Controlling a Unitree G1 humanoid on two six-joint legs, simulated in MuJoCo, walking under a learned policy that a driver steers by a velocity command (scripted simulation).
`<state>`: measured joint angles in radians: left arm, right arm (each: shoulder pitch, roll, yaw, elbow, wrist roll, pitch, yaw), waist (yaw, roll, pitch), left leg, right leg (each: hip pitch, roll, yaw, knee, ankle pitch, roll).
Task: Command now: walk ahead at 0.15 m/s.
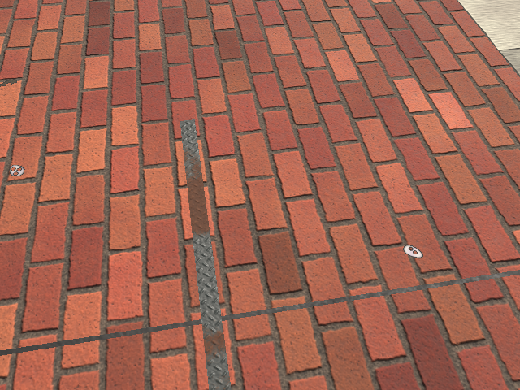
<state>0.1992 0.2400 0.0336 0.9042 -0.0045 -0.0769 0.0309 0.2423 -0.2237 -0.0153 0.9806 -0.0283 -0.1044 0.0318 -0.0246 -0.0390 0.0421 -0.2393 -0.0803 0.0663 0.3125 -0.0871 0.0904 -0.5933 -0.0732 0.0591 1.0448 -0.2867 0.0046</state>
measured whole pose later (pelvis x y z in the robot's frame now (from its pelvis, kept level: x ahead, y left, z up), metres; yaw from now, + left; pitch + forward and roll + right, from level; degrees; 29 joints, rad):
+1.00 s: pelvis +0.29 +0.07 -0.01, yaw +24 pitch +3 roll -1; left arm -0.09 0.24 0.04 0.76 -0.01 -0.13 -0.04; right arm 0.51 -0.22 -0.06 0.93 0.02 -0.06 -0.03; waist -0.10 -0.03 0.01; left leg 0.08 -0.04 -0.18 0.31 -0.43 0.06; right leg -0.53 0.03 0.00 0.46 0.02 -0.04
